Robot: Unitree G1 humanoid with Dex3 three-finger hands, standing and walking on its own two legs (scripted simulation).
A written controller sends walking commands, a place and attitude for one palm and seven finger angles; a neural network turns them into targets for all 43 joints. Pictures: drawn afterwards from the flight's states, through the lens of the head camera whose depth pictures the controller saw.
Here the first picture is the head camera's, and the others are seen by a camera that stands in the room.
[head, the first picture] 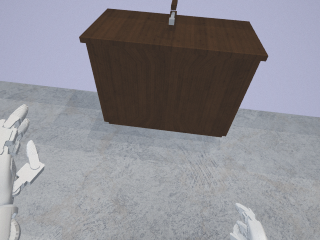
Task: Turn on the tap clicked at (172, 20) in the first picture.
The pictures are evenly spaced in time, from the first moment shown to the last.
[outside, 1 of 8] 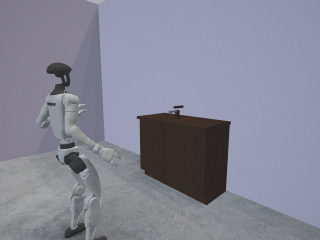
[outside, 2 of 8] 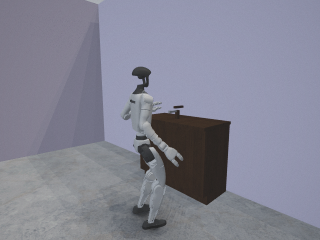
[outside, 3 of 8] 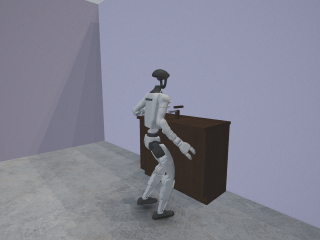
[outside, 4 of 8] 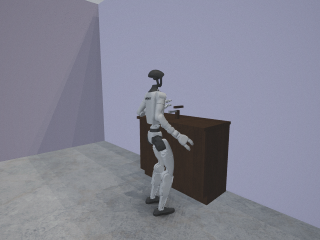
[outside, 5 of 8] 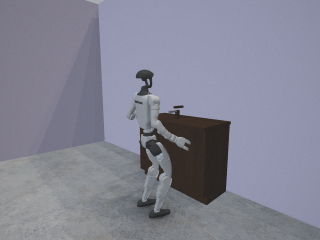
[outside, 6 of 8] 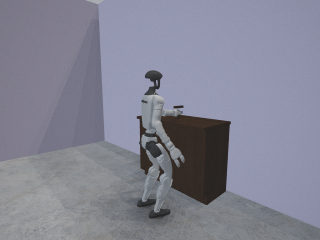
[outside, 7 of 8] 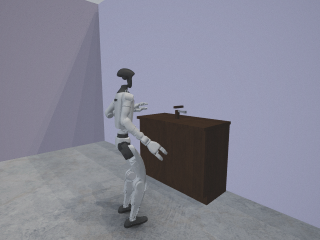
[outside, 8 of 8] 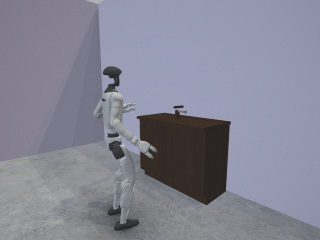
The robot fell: no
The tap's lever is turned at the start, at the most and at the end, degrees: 0 84 84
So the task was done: yes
